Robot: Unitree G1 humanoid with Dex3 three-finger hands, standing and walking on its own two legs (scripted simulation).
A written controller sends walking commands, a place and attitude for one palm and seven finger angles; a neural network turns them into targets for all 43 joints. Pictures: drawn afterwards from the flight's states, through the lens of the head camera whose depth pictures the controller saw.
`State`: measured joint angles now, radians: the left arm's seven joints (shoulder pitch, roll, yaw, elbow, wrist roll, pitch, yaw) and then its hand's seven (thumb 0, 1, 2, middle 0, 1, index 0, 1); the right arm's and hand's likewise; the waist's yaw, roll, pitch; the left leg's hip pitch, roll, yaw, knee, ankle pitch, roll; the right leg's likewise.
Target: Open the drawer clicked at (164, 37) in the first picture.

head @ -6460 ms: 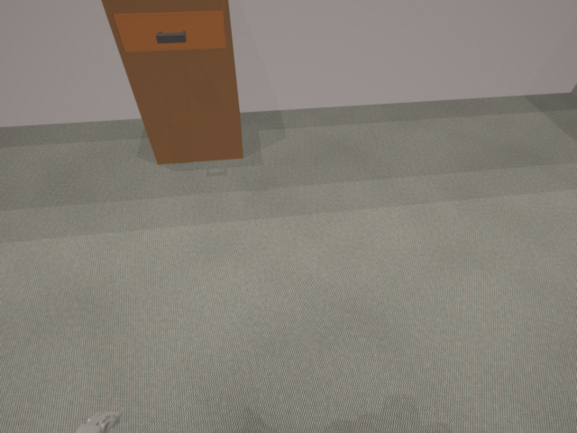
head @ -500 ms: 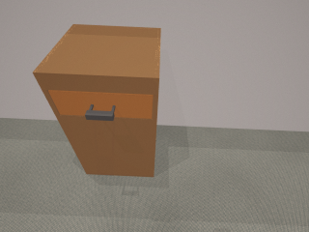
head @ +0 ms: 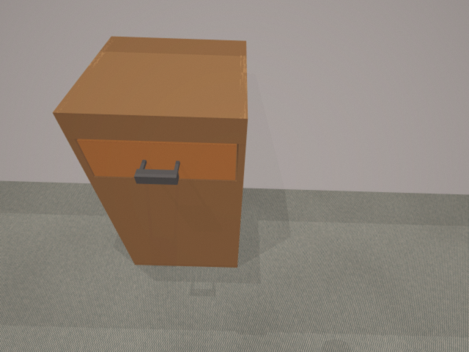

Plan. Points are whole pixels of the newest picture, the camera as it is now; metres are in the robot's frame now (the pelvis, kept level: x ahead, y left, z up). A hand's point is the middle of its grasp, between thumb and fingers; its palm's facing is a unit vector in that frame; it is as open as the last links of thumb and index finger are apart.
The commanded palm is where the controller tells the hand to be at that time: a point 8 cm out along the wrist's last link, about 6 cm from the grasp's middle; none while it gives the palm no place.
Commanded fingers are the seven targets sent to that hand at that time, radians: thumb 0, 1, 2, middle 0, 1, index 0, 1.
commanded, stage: shuffle to correct the standing spot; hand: left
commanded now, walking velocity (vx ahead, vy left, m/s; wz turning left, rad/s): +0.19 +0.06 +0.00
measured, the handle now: (158, 170) +0.57 +0.24 -0.09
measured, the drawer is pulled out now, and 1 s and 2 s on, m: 0.00 0.00 0.00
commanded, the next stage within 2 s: come to a stop and stand still in 0.08 s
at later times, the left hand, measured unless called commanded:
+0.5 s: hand out of the picture +0.04 +0.18 -0.18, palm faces +0.06 -0.98 -0.18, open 7.4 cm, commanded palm none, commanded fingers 0.00 0.90 0.90 -0.20 -0.30 -0.20 -0.30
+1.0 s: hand out of the picture +0.12 +0.16 -0.16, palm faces +0.01 -0.98 -0.22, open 7.4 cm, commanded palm none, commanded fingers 0.00 0.90 0.90 -0.20 -0.30 -0.20 -0.30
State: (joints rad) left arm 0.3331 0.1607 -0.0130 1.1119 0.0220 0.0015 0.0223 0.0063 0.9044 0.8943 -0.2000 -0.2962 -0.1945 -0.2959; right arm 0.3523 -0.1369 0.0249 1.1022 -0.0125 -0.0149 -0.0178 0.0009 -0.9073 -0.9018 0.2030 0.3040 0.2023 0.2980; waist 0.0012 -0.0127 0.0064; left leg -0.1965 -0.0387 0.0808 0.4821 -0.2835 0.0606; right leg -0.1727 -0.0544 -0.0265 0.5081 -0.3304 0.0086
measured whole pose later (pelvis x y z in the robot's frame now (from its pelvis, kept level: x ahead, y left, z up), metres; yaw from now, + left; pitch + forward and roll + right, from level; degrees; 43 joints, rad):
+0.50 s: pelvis +0.07 +0.01 +0.00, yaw +0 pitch +0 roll +1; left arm 0.31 0.15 0.01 1.10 0.01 0.01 0.04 0.01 0.90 0.89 -0.20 -0.30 -0.20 -0.30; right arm 0.20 -0.16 0.00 1.02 0.00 -0.02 -0.04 0.00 -0.94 -0.90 0.20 0.30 0.20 0.30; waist 0.03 -0.03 0.06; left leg -0.22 -0.02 0.11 0.50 -0.27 0.06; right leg -0.29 -0.06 -0.06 0.72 -0.42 0.01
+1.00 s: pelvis +0.04 -0.02 +0.00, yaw +1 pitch -2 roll +0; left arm 0.24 0.17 -0.02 0.95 0.01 0.00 0.03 0.01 0.90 0.89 -0.20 -0.30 -0.20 -0.30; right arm 0.31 -0.17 0.00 1.00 -0.02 0.02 0.00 0.00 -0.91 -0.90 0.20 0.30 0.20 0.30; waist -0.03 0.01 0.00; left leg -0.23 0.02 0.05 0.54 -0.27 0.00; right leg -0.25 0.01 -0.10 0.53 -0.25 -0.06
